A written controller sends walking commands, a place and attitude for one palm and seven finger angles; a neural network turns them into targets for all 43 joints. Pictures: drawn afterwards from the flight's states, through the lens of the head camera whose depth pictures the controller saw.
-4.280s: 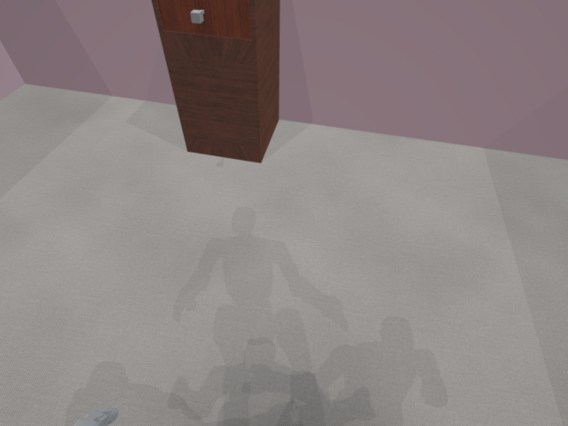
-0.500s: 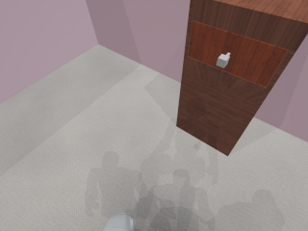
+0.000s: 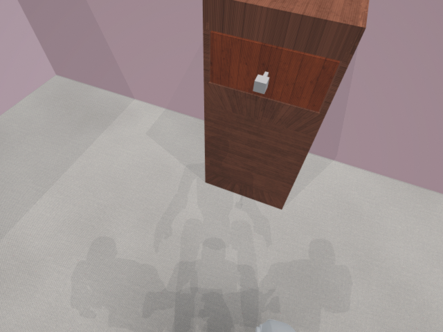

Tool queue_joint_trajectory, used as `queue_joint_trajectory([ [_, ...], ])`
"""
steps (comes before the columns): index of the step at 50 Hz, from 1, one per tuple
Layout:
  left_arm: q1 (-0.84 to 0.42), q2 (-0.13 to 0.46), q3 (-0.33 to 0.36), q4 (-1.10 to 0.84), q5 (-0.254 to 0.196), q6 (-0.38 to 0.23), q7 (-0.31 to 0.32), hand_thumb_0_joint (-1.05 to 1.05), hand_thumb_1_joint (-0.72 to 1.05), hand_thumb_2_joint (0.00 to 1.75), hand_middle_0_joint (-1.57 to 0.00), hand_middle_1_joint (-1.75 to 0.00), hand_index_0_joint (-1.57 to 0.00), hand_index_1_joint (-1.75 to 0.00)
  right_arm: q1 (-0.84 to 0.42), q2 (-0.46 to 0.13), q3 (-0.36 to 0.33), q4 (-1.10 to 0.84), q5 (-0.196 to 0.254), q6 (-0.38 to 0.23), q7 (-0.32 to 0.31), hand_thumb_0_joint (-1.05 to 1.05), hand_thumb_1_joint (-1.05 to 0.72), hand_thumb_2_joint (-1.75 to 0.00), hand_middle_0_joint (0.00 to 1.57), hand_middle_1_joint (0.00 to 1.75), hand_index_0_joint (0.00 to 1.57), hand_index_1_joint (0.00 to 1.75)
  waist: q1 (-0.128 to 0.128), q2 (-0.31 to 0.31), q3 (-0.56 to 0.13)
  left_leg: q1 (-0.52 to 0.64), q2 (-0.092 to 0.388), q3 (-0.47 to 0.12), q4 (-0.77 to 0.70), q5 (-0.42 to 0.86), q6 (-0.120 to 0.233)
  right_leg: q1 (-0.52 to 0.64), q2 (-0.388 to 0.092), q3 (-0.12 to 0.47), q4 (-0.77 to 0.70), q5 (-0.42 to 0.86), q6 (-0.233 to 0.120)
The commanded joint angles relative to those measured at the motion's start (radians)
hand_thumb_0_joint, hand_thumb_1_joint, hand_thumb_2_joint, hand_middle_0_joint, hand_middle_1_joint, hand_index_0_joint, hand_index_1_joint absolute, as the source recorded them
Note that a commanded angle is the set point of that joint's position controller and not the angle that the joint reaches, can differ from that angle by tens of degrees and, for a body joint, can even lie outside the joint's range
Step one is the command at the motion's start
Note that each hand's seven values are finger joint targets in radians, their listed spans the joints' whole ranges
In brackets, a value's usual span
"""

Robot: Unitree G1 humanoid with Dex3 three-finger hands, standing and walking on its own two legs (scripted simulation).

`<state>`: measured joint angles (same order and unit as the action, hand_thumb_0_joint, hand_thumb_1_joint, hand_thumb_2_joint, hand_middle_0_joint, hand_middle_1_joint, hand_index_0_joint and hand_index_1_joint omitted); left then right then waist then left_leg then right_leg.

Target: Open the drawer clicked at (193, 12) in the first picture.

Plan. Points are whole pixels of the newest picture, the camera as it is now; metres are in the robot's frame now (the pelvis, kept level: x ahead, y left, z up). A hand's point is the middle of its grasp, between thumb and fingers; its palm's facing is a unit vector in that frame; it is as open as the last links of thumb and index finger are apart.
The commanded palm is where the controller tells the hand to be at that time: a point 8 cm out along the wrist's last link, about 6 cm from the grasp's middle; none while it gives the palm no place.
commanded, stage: turn to face it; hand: left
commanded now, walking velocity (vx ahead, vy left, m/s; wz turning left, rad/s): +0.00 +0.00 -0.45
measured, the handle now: (262, 80) +0.80 -0.06 -0.02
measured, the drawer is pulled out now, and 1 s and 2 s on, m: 0.00 0.00 0.00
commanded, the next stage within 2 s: take the last steps up to it in 0.38 s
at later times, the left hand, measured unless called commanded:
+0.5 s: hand out of the picture +0.14 +0.14 -0.17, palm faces -0.18 -0.96 -0.21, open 7.4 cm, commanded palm none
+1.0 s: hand (180, 304) +0.19 +0.10 -0.17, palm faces -0.34 -0.92 -0.18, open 7.4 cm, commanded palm none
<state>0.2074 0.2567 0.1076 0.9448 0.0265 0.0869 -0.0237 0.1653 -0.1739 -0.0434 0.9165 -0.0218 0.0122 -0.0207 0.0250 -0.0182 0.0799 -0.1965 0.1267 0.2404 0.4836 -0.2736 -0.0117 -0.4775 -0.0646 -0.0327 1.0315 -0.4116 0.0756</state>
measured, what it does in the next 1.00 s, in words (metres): steps on the spot, turning right: right foot, then left foot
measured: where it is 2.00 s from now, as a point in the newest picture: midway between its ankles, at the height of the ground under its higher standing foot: (255, 314)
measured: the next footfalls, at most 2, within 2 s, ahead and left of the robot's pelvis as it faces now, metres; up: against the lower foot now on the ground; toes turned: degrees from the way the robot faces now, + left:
right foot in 0.12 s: +0.03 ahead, -0.15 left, +0.00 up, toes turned -11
left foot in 0.54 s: +0.09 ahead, +0.08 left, +0.00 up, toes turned -7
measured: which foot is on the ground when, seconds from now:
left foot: down 0.00-0.12, up 0.14-0.52, down 0.54-1.00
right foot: up 0.00-0.10, down 0.12-0.54, up 0.56-1.00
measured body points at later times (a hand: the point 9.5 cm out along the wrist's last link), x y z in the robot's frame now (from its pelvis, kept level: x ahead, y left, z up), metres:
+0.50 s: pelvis +0.01 -0.02 -0.01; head +0.05 -0.03 +0.44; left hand +0.15 +0.19 -0.15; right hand +0.03 -0.29 -0.15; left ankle +0.04 +0.09 -0.72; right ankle -0.01 -0.14 -0.74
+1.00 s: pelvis +0.08 -0.05 +0.00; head +0.10 -0.06 +0.45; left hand +0.21 +0.15 -0.15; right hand -0.08 -0.22 -0.15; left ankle +0.05 +0.08 -0.74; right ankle +0.07 -0.18 -0.72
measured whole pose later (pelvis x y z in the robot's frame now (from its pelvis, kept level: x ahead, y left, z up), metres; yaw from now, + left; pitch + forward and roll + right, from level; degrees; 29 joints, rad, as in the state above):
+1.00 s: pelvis +0.08 -0.05 +0.00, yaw -17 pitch +1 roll +0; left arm 0.19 0.17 0.05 1.05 0.03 0.02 -0.02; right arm 0.46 -0.14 -0.04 1.13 -0.03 -0.03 -0.01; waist -0.07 0.01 0.03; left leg -0.07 0.06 0.18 0.37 -0.30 -0.01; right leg -0.37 -0.08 -0.09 0.64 -0.32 0.02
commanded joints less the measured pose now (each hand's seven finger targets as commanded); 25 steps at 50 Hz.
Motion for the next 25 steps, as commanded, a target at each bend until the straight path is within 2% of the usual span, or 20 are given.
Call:
queue_joint_trajectory([
  [1, -0.074, 0.024, -0.009, -0.113, -0.006, -0.038, -0.006, 0.00, 0.90, 0.90, -0.20, -0.30, -0.20, -0.30, 0.067, -0.227, -0.068, -0.034, -0.006, -0.014, -0.003, 0.00, -0.90, -0.90, 0.20, 0.30, 0.20, 0.30, -0.067, 0.238, -0.095, 0.138, 0.248, -0.120, -0.089, 0.452, 0.127, 0.028, 0.012, -0.075, -0.232, -0.040, -0.009],
  [3, -0.037, 0.028, -0.011, -0.106, -0.007, -0.051, -0.004, 0.00, 0.90, 0.90, -0.20, -0.30, -0.20, -0.30, 0.060, -0.243, -0.074, -0.031, -0.005, -0.010, 0.001, 0.00, -0.90, -0.90, 0.20, 0.30, 0.20, 0.30, -0.049, 0.243, -0.132, 0.132, 0.244, -0.091, -0.010, 0.462, 0.095, 0.123, 0.032, -0.085, -0.378, 0.021, -0.031],
  [4, 0.001, 0.042, -0.008, -0.091, -0.005, -0.060, -0.002, 0.00, 0.90, 0.90, -0.20, -0.30, -0.20, -0.30, 0.056, -0.242, -0.076, -0.029, -0.001, -0.008, 0.004, 0.00, -0.90, -0.90, 0.20, 0.30, 0.20, 0.30, -0.026, 0.207, -0.150, 0.095, 0.218, -0.056, 0.066, 0.428, 0.058, 0.217, 0.045, -0.101, -0.496, 0.141, -0.039],
  [5, 0.076, 0.096, 0.000, -0.067, -0.002, -0.075, 0.004, 0.00, 0.90, 0.90, -0.20, -0.30, -0.20, -0.30, 0.065, -0.222, -0.071, -0.032, 0.007, -0.006, 0.009, 0.00, -0.90, -0.90, 0.20, 0.30, 0.20, 0.30, 0.013, 0.087, -0.196, 0.000, 0.176, -0.021, 0.220, 0.315, 0.003, 0.381, -0.003, -0.037, -0.629, 0.316, -0.060],
  [6, 0.129, 0.230, 0.022, -0.052, 0.008, -0.090, 0.022, 0.00, 0.90, 0.90, -0.20, -0.30, -0.20, -0.30, 0.068, -0.128, -0.045, -0.068, 0.013, -0.002, 0.017, 0.00, -0.90, -0.90, 0.20, 0.30, 0.20, 0.30, 0.041, -0.275, -0.200, -0.329, 0.052, 0.002, 0.442, -0.229, -0.059, 0.581, -0.266, 0.300, -0.687, 0.648, -0.154],
  [7, 0.179, 0.265, 0.029, -0.037, -0.009, -0.082, 0.038, 0.00, 0.90, 0.90, -0.20, -0.30, -0.20, -0.30, -0.019, -0.120, -0.029, -0.101, 0.012, 0.008, 0.005, 0.00, -0.90, -0.90, 0.20, 0.30, 0.20, 0.30, 0.077, -0.278, -0.216, -0.393, -0.001, -0.130, 0.594, -0.410, -0.065, 0.531, -0.365, 0.392, -0.638, 0.950, -0.259],
  [8, 0.169, 0.237, 0.022, -0.036, -0.010, -0.080, 0.044, 0.00, 0.90, 0.90, -0.20, -0.30, -0.20, -0.30, -0.010, -0.118, -0.028, -0.098, 0.015, 0.013, -0.002, 0.00, -0.90, -0.90, 0.20, 0.30, 0.20, 0.30, 0.055, -0.198, -0.205, -0.396, 0.011, -0.201, 0.664, -0.355, -0.055, 0.498, -0.343, 0.315, -0.617, 0.925, -0.294],
  [9, 0.118, 0.211, 0.022, -0.045, -0.007, -0.082, 0.051, 0.00, 0.90, 0.90, -0.20, -0.30, -0.20, -0.30, -0.015, -0.114, -0.025, -0.086, 0.014, 0.013, -0.005, 0.00, -0.90, -0.90, 0.20, 0.30, 0.20, 0.30, 0.040, -0.254, -0.194, -0.437, 0.015, -0.228, 0.683, -0.317, -0.056, 0.493, -0.288, 0.305, -0.625, 0.889, -0.278],
  [10, 0.064, 0.182, 0.012, -0.056, -0.010, -0.078, 0.052, 0.00, 0.90, 0.90, -0.20, -0.30, -0.20, -0.30, -0.010, -0.135, -0.030, -0.063, 0.011, 0.016, -0.005, 0.00, -0.90, -0.90, 0.20, 0.30, 0.20, 0.30, 0.019, -0.234, -0.172, -0.433, 0.014, -0.237, 0.707, -0.256, -0.065, 0.469, -0.250, 0.273, -0.625, 0.830, -0.263],
  [11, 0.012, 0.148, 0.003, -0.070, -0.011, -0.076, 0.054, 0.00, 0.90, 0.90, -0.20, -0.30, -0.20, -0.30, 0.010, -0.144, -0.032, -0.042, 0.008, 0.016, -0.003, 0.00, -0.90, -0.90, 0.20, 0.30, 0.20, 0.30, -0.001, -0.187, -0.166, -0.397, 0.020, -0.233, 0.696, -0.191, -0.069, 0.428, -0.215, 0.217, -0.622, 0.793, -0.247],
  [12, -0.014, 0.135, -0.006, -0.080, -0.010, -0.079, 0.051, 0.00, 0.90, 0.90, -0.20, -0.30, -0.20, -0.30, 0.037, -0.139, -0.030, -0.028, 0.006, 0.017, 0.000, 0.00, -0.90, -0.90, 0.20, 0.30, 0.20, 0.30, -0.023, -0.145, -0.158, -0.371, 0.005, -0.220, 0.673, -0.155, -0.075, 0.397, -0.188, 0.179, -0.622, 0.791, -0.232],
  [13, -0.018, 0.133, -0.010, -0.081, -0.010, -0.083, 0.049, 0.00, 0.90, 0.90, -0.20, -0.30, -0.20, -0.30, 0.053, -0.133, -0.030, -0.014, 0.005, 0.019, 0.001, 0.00, -0.90, -0.90, 0.20, 0.30, 0.20, 0.30, -0.029, -0.115, -0.156, -0.348, -0.006, -0.211, 0.648, -0.135, -0.080, 0.380, -0.180, 0.165, -0.625, 0.793, -0.227],
  [14, -0.024, 0.137, -0.010, -0.082, -0.008, -0.084, 0.049, 0.00, 0.90, 0.90, -0.20, -0.30, -0.20, -0.30, 0.067, -0.130, -0.029, -0.007, 0.006, 0.021, 0.000, 0.00, -0.90, -0.90, 0.20, 0.30, 0.20, 0.30, -0.036, -0.114, -0.153, -0.334, -0.011, -0.206, 0.617, -0.127, -0.082, 0.370, -0.181, 0.160, -0.633, 0.765, -0.232],
  [16, -0.018, 0.140, -0.009, -0.071, -0.005, -0.084, 0.049, 0.00, 0.90, 0.90, -0.20, -0.30, -0.20, -0.30, 0.060, -0.125, -0.027, -0.003, 0.008, 0.021, 0.001, 0.00, -0.90, -0.90, 0.20, 0.30, 0.20, 0.30, -0.028, -0.106, -0.143, -0.315, -0.024, -0.198, 0.545, -0.122, -0.083, 0.369, -0.175, 0.171, -0.645, 0.725, -0.240],
  [20, -0.002, 0.150, -0.008, -0.058, -0.001, -0.076, 0.047, 0.00, 0.90, 0.90, -0.20, -0.30, -0.20, -0.30, 0.017, -0.117, -0.021, -0.019, 0.012, 0.016, -0.003, 0.00, -0.90, -0.90, 0.20, 0.30, 0.20, 0.30, -0.008, -0.122, -0.110, -0.254, -0.048, -0.190, 0.381, -0.153, -0.073, 0.328, -0.183, 0.245, -0.653, 0.658, -0.266],
  [21, -0.014, 0.152, -0.005, -0.057, 0.001, -0.075, 0.048, 0.00, 0.90, 0.90, -0.20, -0.30, -0.20, -0.30, 0.027, -0.112, -0.020, -0.018, 0.014, 0.011, -0.003, 0.00, -0.90, -0.90, 0.20, 0.30, 0.20, 0.30, -0.013, -0.133, -0.111, -0.228, -0.051, -0.188, 0.331, -0.158, -0.070, 0.329, -0.189, 0.251, -0.647, 0.649, -0.267],
  [22, -0.018, 0.153, -0.005, -0.058, 0.000, -0.072, 0.047, 0.00, 0.90, 0.90, -0.20, -0.30, -0.20, -0.30, 0.037, -0.110, -0.019, -0.015, 0.015, 0.009, -0.005, 0.00, -0.90, -0.90, 0.20, 0.30, 0.20, 0.30, -0.013, -0.129, -0.117, -0.189, -0.060, -0.182, 0.279, -0.148, -0.065, 0.316, -0.181, 0.258, -0.637, 0.645, -0.262],
  [23, -0.033, 0.154, -0.006, -0.060, -0.003, -0.070, 0.047, 0.00, 0.90, 0.90, -0.20, -0.30, -0.20, -0.30, 0.062, -0.108, -0.019, -0.007, 0.016, 0.007, -0.007, 0.00, -0.90, -0.90, 0.20, 0.30, 0.20, 0.30, -0.028, -0.129, -0.119, -0.148, -0.070, -0.175, 0.223, -0.111, -0.061, 0.299, -0.168, 0.263, -0.627, 0.624, -0.252],
  [24, -0.048, 0.144, -0.007, -0.058, -0.007, -0.067, 0.048, 0.00, 0.90, 0.90, -0.20, -0.30, -0.20, -0.30, 0.095, -0.106, -0.017, 0.006, 0.015, 0.003, -0.010, 0.00, -0.90, -0.90, 0.20, 0.30, 0.20, 0.30, -0.044, -0.129, -0.120, -0.074, -0.071, -0.173, 0.132, -0.038, -0.055, 0.259, -0.153, 0.259, -0.607, 0.574, -0.229],
  [25, -0.060, 0.132, -0.012, -0.057, -0.014, -0.065, 0.045, 0.00, 0.90, 0.90, -0.20, -0.30, -0.20, -0.30, 0.141, -0.105, -0.014, 0.025, 0.013, -0.003, -0.010, 0.00, -0.90, -0.90, 0.20, 0.30, 0.20, 0.30, -0.064, -0.121, -0.127, 0.024, -0.078, -0.157, 0.028, 0.054, -0.051, 0.210, -0.118, 0.238, -0.597, 0.449, -0.192],
])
